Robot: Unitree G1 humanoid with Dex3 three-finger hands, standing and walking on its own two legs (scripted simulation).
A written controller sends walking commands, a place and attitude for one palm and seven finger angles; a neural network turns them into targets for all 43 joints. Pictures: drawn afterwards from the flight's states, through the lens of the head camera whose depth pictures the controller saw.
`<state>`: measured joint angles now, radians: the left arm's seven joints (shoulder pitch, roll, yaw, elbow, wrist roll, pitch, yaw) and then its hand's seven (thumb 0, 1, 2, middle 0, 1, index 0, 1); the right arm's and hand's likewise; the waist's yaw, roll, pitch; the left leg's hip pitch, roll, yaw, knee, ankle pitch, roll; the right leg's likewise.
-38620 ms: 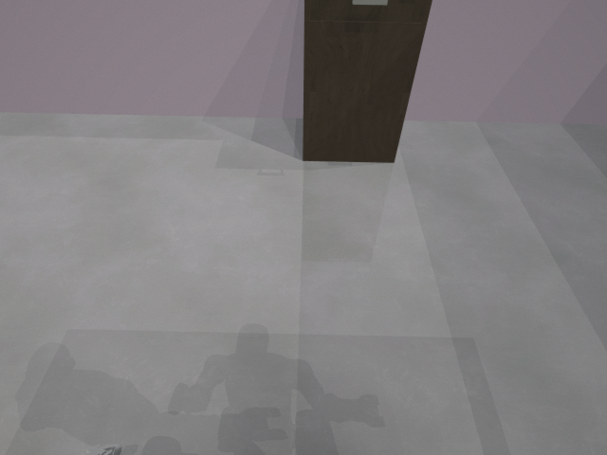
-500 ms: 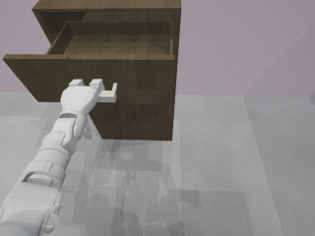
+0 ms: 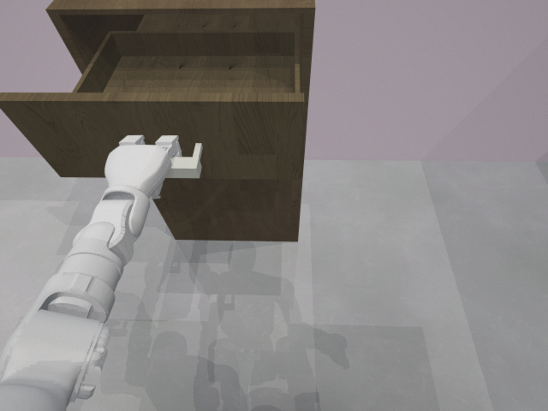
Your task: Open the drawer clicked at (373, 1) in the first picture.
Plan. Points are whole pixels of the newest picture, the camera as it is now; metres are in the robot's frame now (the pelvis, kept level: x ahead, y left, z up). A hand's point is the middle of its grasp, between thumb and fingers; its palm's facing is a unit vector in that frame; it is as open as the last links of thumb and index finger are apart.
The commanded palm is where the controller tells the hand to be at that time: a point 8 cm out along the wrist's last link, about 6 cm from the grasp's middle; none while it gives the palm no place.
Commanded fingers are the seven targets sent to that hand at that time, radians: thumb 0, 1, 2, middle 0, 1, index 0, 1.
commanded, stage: close the thumb around the handle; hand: left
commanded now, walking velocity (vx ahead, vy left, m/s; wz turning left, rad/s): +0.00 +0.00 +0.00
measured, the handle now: (160, 157) +0.50 +0.19 +0.06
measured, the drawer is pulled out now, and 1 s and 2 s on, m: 0.25 0.30 0.30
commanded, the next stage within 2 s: pull the drawer open in 0.04 s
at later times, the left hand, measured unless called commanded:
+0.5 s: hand (147, 205) +0.42 +0.20 +0.04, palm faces -0.01 -0.05 -1.00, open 5.5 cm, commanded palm +0.37 +0.21 +0.10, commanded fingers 0.00 0.90 0.90 -0.40 -1.35 -0.40 -1.35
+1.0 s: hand (144, 216) +0.40 +0.20 +0.04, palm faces -0.01 -0.06 -1.00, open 6.0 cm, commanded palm +0.37 +0.21 +0.10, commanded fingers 0.00 0.90 0.90 -0.40 -1.35 -0.40 -1.35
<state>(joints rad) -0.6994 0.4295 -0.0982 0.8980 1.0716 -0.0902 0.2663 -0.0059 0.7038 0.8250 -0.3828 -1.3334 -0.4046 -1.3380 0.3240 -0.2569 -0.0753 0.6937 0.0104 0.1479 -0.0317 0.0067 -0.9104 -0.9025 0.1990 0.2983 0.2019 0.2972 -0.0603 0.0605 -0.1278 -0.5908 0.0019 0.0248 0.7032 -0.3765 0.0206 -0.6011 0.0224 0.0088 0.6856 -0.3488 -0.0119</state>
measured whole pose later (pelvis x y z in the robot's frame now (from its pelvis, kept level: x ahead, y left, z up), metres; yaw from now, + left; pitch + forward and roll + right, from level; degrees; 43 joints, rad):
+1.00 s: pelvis +0.04 -0.01 +0.01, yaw -1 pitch +12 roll +0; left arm -0.19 0.42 -0.08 0.29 1.01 -0.02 0.21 0.01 0.71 0.77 -0.27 -1.35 -0.36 -1.29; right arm 0.20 -0.26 -0.06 0.63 0.01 0.12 -0.01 0.01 -0.91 -0.90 0.20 0.30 0.20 0.30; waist 0.00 0.06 -0.12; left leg -0.44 0.00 0.04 0.65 -0.39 0.01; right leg -0.46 0.03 0.03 0.63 -0.38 -0.02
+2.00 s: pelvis -0.02 +0.00 +0.00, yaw -2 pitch +11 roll +0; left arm -0.46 0.42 -0.07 0.67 1.04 -0.07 0.26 0.00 0.69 0.78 -0.30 -1.34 -0.35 -1.29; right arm 0.29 -0.25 -0.08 0.69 0.02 0.12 -0.02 0.01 -0.91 -0.90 0.20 0.30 0.20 0.30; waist -0.05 0.07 -0.11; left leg -0.52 0.00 0.05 0.67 -0.35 0.02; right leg -0.54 0.03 0.04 0.66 -0.31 -0.01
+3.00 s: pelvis +0.03 -0.03 +0.00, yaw +0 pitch +16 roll +1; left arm -0.55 0.49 -0.02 0.76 1.04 -0.16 0.22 0.01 0.69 0.84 -0.37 -1.35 -0.41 -1.35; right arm 0.28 -0.29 -0.10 0.72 0.00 0.14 -0.03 0.01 -0.91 -0.90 0.20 0.30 0.20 0.30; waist -0.03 0.06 -0.12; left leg -0.55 0.01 0.00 0.68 -0.36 0.01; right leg -0.56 0.04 0.00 0.67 -0.38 -0.05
